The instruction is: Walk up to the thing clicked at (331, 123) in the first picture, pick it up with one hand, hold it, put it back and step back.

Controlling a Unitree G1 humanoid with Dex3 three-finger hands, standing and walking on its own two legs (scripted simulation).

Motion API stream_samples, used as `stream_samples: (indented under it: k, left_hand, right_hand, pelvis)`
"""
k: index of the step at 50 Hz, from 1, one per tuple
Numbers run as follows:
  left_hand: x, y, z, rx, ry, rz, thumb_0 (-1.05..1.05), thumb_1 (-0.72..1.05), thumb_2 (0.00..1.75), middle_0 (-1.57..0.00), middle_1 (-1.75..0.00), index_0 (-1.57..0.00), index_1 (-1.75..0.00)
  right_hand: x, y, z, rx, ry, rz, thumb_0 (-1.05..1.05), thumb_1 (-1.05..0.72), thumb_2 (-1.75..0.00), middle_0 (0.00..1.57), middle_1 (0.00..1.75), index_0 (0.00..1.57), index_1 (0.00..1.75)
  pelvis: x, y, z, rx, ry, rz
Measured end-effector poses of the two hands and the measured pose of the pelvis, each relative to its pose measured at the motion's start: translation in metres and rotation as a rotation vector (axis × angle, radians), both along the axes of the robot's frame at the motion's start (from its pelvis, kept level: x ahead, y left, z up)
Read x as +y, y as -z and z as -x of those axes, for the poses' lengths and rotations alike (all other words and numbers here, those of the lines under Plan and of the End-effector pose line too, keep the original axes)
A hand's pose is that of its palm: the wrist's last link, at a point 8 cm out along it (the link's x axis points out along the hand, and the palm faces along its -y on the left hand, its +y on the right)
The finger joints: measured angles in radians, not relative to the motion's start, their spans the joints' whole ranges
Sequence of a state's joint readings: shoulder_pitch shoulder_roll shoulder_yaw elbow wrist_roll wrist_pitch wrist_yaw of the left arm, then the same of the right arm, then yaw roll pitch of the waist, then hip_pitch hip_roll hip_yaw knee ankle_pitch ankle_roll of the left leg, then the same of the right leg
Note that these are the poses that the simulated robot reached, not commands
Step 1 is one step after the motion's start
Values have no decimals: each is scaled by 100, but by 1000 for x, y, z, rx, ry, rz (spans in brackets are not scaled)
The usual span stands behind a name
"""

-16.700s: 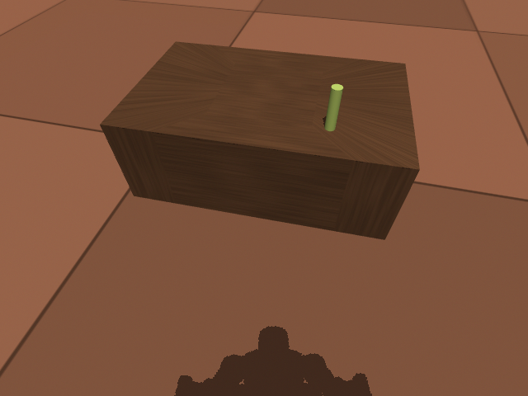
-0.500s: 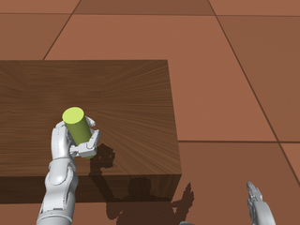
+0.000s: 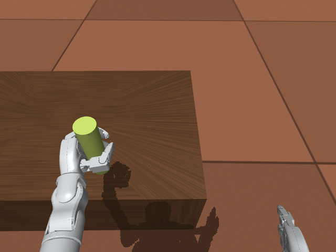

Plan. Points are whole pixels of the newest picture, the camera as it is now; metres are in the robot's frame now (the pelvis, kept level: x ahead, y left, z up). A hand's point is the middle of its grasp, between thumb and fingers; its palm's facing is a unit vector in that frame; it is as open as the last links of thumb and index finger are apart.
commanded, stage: hold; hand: left
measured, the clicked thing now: (94, 149) +0.34 +0.18 +0.08
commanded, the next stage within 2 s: crouch in 1.06 s
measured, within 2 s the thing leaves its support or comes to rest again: neither
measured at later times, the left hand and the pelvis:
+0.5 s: hand (100, 154) +0.33 +0.17 +0.06, palm faces +0.16 -0.99 +0.01, open 5.9 cm; pelvis +0.00 -0.01 +0.00, yaw +0 degrees
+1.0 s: hand (103, 152) +0.34 +0.16 +0.07, palm faces +0.16 -0.99 +0.01, open 5.9 cm; pelvis +0.00 -0.01 +0.00, yaw +0 degrees
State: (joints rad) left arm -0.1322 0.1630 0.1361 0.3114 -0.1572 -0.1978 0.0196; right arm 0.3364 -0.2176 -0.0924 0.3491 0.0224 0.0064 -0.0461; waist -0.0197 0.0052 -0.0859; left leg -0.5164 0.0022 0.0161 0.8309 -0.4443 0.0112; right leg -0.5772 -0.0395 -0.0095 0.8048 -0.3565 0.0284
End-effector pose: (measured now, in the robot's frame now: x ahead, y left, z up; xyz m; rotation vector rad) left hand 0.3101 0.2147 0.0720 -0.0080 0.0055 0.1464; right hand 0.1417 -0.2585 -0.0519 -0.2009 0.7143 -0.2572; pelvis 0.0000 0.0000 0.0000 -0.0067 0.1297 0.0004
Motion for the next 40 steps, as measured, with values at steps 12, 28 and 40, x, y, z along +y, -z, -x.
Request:
stream_samples:
  k: [12, 28, 40]
  left_hand:
    - [-3, 9, 7, 20, -8, 12, -4, 2, 121, -100, -116, -101, -117]
    - [-2, 7, 8, 6, -8, 2, -4, 2, 120, -99, -116, -101, -117]
    - [-7, 4, 4, 1, -5, 6, -4, 2, 120, -99, -116, -101, -117]
  right_hand:
    - [-1, 0, 5, 6, -2, -4, -1, 53, -5, 6, 5, 5, 6]
    - [-3, 2, 2, 4, -16, -1, -1, 53, -5, 6, 5, 5, 6]
    - [-5, 0, 0, -4, -8, -4, -1, 53, -5, 6, 5, 5, 6]
  pelvis:
    - [-3, -1, 3, -1, 2, -3]
    - [-6, 0, 3, 2, -3, -4]
    - [-7, -1, -1, -2, -1, -5]
